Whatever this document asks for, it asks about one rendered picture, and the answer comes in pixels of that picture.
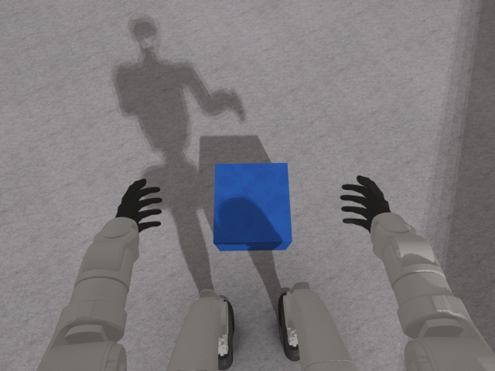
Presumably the right robot foot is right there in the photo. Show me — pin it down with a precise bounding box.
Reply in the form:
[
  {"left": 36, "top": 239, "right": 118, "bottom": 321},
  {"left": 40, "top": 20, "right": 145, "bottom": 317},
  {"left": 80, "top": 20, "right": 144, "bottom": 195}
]
[{"left": 278, "top": 292, "right": 300, "bottom": 362}]

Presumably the right robot hand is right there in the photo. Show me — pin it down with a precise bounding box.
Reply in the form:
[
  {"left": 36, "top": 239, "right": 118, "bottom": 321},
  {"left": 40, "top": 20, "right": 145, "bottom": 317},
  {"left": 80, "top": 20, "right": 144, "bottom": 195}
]
[{"left": 340, "top": 175, "right": 391, "bottom": 233}]

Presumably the right robot upper arm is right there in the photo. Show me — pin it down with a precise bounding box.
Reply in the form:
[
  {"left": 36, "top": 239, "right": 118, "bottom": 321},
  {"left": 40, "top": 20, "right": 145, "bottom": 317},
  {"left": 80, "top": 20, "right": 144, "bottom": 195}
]
[{"left": 405, "top": 336, "right": 495, "bottom": 371}]

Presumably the left robot hand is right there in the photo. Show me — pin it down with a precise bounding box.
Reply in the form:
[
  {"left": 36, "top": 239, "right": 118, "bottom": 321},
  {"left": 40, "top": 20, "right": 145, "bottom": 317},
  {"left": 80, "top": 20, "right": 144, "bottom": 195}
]
[{"left": 115, "top": 179, "right": 162, "bottom": 233}]

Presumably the carton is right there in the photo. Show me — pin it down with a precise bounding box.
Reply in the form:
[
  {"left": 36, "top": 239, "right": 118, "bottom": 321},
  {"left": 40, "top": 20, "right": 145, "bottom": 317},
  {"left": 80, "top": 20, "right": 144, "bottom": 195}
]
[{"left": 213, "top": 163, "right": 292, "bottom": 251}]

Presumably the left robot forearm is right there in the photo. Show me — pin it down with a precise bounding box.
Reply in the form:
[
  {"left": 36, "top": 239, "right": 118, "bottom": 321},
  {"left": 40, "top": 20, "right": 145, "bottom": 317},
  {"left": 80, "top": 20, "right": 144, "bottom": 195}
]
[{"left": 36, "top": 217, "right": 139, "bottom": 371}]

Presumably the right robot forearm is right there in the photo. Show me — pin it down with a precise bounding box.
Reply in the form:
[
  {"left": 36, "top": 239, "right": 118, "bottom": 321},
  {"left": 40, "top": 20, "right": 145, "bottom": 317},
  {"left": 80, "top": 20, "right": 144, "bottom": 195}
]
[{"left": 370, "top": 213, "right": 495, "bottom": 358}]

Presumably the right robot shin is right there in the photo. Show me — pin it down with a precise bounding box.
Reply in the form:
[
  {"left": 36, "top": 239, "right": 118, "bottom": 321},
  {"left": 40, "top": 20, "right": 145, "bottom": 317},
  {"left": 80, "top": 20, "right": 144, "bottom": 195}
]
[{"left": 287, "top": 281, "right": 318, "bottom": 345}]

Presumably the left robot upper arm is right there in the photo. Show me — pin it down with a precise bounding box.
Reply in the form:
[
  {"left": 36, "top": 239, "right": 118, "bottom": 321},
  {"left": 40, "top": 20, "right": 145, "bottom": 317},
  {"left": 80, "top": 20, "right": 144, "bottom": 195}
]
[{"left": 39, "top": 341, "right": 127, "bottom": 371}]

